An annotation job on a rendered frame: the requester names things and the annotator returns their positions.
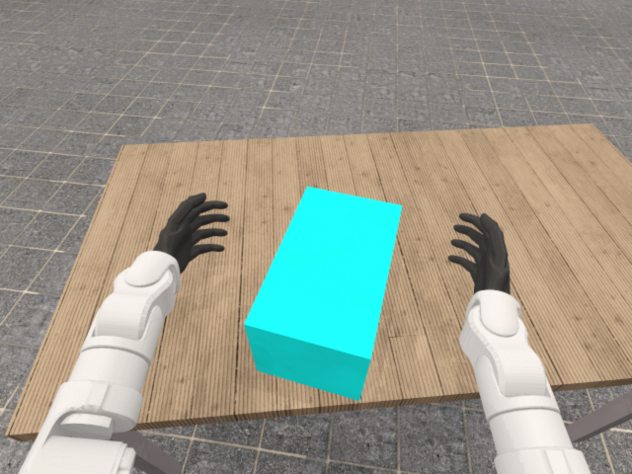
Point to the robot right hand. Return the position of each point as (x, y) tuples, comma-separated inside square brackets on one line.
[(492, 269)]

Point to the robot left forearm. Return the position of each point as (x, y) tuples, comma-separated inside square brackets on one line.
[(102, 395)]

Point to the robot right forearm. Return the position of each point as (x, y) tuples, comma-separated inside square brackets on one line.
[(527, 428)]

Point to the carton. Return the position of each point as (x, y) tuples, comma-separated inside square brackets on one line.
[(315, 318)]

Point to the left robot upper arm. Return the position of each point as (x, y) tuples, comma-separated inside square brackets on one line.
[(74, 455)]

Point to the robot left hand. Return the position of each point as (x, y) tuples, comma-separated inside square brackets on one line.
[(181, 233)]

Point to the table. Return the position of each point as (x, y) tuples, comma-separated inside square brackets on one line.
[(561, 194)]

